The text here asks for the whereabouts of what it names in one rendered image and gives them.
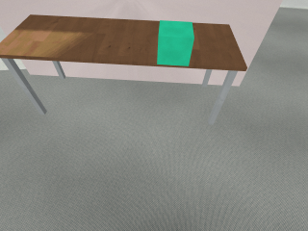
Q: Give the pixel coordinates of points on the carton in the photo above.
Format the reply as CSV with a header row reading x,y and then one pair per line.
x,y
175,42

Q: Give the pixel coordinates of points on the table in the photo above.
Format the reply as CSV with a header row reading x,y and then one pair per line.
x,y
96,40

